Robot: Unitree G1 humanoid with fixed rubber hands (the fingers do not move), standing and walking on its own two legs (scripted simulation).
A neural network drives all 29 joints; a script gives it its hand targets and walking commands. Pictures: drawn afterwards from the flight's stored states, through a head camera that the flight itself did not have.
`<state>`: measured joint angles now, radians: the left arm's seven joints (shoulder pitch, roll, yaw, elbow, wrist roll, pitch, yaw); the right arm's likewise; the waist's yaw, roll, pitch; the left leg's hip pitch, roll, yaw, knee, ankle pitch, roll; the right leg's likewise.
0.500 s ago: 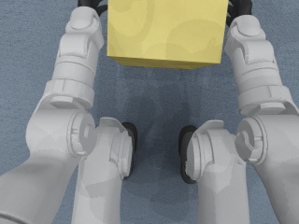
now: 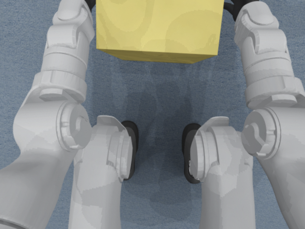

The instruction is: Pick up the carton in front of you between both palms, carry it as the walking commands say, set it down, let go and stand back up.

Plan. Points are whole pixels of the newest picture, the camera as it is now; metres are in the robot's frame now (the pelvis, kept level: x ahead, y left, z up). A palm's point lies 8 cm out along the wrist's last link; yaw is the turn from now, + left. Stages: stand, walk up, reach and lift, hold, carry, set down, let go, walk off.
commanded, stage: set down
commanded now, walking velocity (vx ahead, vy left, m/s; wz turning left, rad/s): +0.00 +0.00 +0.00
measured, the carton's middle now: (159, 12) +0.54 +0.01 -0.24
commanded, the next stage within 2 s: let go in 1.54 s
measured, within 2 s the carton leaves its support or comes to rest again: neither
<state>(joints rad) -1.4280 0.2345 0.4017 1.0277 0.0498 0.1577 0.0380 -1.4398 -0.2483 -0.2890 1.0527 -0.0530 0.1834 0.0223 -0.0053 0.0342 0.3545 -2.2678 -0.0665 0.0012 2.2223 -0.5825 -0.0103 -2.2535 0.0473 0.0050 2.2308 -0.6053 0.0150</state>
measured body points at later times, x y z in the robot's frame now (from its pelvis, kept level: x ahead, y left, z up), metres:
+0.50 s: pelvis +0.00 +0.00 +0.00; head +0.37 -0.01 +0.24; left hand +0.55 +0.18 -0.19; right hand +0.55 -0.22 -0.19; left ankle +0.11 +0.11 -0.33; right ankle +0.11 -0.12 -0.33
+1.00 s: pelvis +0.01 -0.01 +0.10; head +0.35 -0.01 +0.40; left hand +0.55 +0.19 -0.02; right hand +0.56 -0.20 -0.03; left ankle +0.11 +0.11 -0.33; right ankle +0.10 -0.12 -0.33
